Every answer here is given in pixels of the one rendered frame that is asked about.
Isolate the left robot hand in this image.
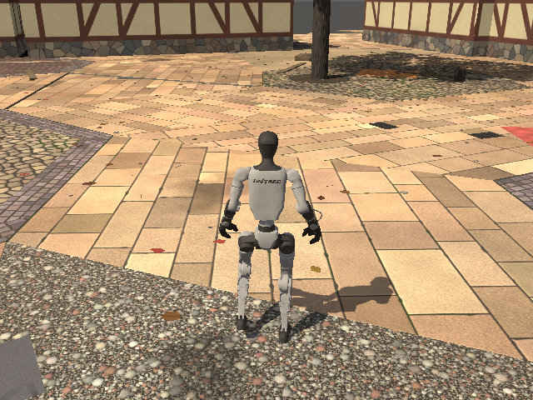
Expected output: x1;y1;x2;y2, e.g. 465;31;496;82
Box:
219;223;238;238

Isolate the left robot upper arm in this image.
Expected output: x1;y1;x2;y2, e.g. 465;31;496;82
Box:
227;167;251;212

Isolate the left robot forearm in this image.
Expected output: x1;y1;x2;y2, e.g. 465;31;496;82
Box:
221;199;236;227

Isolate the right robot foot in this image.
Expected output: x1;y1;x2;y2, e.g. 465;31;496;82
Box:
279;322;291;343

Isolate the right robot upper arm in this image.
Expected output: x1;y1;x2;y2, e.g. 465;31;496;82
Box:
285;168;310;214

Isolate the robot left thigh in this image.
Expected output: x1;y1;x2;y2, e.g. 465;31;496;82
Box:
238;231;256;277

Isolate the right robot forearm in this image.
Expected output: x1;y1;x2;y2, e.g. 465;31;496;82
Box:
302;201;319;230

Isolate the right robot hand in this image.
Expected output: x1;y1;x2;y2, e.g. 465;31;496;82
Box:
302;226;321;244

